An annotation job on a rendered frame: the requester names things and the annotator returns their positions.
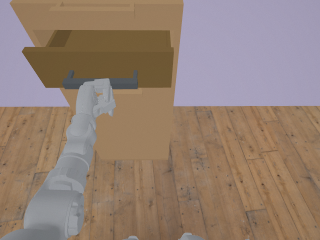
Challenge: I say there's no drawer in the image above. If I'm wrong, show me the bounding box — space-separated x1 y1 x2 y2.
22 30 174 88

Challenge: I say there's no robot left hand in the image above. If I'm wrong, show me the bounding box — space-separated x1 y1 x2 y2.
76 78 116 120

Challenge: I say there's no handle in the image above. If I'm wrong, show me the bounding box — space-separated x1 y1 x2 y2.
62 70 138 90
96 89 143 98
49 6 136 20

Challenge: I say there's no cabinet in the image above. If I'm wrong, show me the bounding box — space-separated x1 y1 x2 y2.
10 0 184 161

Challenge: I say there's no robot left forearm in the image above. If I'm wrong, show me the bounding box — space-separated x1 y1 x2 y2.
23 113 97 229

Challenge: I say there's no robot right shin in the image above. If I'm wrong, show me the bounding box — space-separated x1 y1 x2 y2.
180 232 192 239

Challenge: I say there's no robot left upper arm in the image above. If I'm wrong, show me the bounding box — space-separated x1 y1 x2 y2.
0 189 84 240

